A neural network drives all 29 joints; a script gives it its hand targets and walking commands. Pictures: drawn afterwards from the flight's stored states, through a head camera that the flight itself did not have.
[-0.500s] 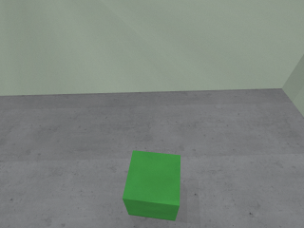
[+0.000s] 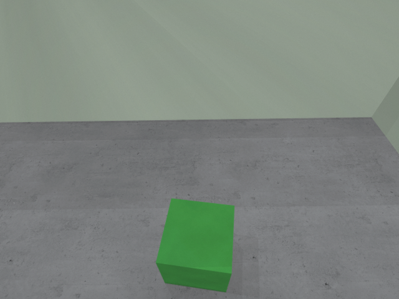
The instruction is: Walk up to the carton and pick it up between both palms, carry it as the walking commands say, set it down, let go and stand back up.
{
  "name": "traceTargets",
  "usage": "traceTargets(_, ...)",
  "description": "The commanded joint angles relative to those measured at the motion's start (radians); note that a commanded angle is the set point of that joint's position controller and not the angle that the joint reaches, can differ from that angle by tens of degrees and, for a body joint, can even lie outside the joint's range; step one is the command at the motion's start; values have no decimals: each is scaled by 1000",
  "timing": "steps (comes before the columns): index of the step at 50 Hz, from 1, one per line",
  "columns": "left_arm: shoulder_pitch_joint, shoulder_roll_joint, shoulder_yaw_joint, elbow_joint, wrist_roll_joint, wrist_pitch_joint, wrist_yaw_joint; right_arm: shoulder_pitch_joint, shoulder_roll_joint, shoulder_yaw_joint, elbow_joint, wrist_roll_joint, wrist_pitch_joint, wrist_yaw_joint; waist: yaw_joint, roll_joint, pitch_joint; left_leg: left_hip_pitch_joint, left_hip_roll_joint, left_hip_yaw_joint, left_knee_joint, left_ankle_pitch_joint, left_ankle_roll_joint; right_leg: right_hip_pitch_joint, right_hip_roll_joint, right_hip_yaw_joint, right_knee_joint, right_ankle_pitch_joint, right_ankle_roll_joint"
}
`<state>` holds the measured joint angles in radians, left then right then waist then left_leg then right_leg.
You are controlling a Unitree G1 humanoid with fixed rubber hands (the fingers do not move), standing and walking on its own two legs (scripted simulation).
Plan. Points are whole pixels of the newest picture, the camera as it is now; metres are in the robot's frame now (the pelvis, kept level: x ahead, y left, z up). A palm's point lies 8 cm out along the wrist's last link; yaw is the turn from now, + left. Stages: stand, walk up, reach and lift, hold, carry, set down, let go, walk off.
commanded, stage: walk up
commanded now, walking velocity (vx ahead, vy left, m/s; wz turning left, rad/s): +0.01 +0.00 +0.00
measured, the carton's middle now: (198, 245) +0.46 +0.01 -0.63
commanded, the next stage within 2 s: none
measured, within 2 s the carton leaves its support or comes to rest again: neither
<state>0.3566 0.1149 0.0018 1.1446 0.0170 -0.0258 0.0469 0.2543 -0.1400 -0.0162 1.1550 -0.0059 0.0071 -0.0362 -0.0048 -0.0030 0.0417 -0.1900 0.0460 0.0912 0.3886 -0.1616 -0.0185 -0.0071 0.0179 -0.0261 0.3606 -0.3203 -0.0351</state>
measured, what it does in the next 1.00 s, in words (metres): stands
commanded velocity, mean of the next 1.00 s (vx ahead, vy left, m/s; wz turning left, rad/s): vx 0.03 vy -0.02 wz -0.18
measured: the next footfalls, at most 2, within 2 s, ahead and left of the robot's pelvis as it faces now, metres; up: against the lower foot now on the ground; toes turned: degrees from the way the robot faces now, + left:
left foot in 1.66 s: +0.10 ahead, +0.19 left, +0.00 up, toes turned -8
right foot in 1.98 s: +0.03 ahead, -0.06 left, +0.00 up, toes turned -20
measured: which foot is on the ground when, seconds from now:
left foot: down 0.00-1.00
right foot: down 0.00-1.00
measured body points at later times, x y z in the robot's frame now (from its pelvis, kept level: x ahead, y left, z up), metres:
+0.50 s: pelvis +0.00 +0.02 -0.01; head +0.02 +0.02 +0.44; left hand +0.07 +0.28 -0.16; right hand +0.00 -0.23 -0.16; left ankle +0.03 +0.13 -0.74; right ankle -0.08 -0.09 -0.74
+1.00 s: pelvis +0.00 +0.02 -0.01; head +0.02 +0.01 +0.44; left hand +0.08 +0.27 -0.16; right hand +0.01 -0.25 -0.16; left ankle +0.03 +0.13 -0.74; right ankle -0.08 -0.09 -0.74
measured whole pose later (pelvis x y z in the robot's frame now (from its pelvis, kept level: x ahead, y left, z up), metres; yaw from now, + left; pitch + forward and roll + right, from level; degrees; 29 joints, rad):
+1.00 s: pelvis +0.00 +0.02 -0.01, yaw -9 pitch +0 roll +1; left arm 0.26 0.23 0.04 0.99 0.03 0.01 0.03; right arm 0.19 -0.24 -0.05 0.99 -0.03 0.03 -0.04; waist -0.03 0.00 0.05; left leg -0.27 0.11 0.23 0.58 -0.29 0.00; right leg -0.16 0.05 0.12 0.57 -0.40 -0.02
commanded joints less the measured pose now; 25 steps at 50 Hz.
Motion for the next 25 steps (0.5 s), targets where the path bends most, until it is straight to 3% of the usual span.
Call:
traceTargets(1, 99, 76, 11, 1, 0, -3, 4, 60, -67, -9, -8, 0, -2, -4, -1, -20, 48, 76, 73, -54, -21, 139, 36, -141, -127, 61, -67, 363, 1)
traceTargets(2, 101, 75, 11, 2, 0, -3, 4, 61, -67, -9, -8, 0, -2, -5, -1, -20, 47, 76, 73, -53, -19, 142, 37, -140, -127, 60, -66, 366, 1)
traceTargets(3, 99, 140, 41, -8, -1, 1, 10, 24, -85, -23, -30, -14, -3, -7, -2, 15, 65, 41, 71, 17, 53, 80, 20, -147, -151, 71, -49, 342, 1)
traceTargets(4, 61, 185, 61, -32, 5, 7, 2, 2, -115, -46, -48, -23, 0, -16, -9, -9, 82, 10, 56, 44, 107, 15, -2, -208, -178, 161, -18, 394, -30)
traceTargets(5, 29, 189, 73, -36, 4, 15, 3, 23, -112, -47, -50, -27, -4, -18, -19, -60, 76, -16, 63, 38, 123, 47, -5, -206, -175, 133, 21, 430, -42)
traceTargets(6, 31, 178, 73, -38, 6, 18, 3, 32, -114, -49, -54, -28, -6, -21, -23, -62, 61, -3, 75, 34, 139, 92, 2, -229, -164, 124, 52, 448, -43)
traceTargets(8, 45, 149, 66, -40, 7, 20, 4, 28, -108, -45, -69, -26, -7, -23, -25, -30, 24, 20, 93, 32, 161, 134, 17, -252, -150, 115, 86, 416, -43)
traceTargets(14, 18, 176, 65, -79, 6, 27, 2, 12, -130, -41, -97, -25, -4, -19, -14, -17, -19, 30, 119, 13, 169, 175, 45, -267, -139, 126, 123, 361, -53)
traceTargets(18, -22, 198, 64, -104, 11, 34, -3, 11, -149, -44, -109, -27, -6, -14, -19, -16, -21, 46, 129, 5, 134, 99, 53, -288, -132, 134, 109, 265, -54)
traceTargets(23, -50, 186, 56, -131, 13, 37, -13, 4, -174, -47, -118, -36, -10, -8, -14, 49, -7, 40, 196, -77, 13, -21, 79, -288, -82, 89, 123, 145, -27)
traceTargets(25, -44, 187, 55, -135, 13, 36, -16, -8, -179, -47, -126, -37, -10, -6, -9, 51, -5, 30, 203, -77, -7, -69, 80, -273, -74, 84, 107, 123, -23)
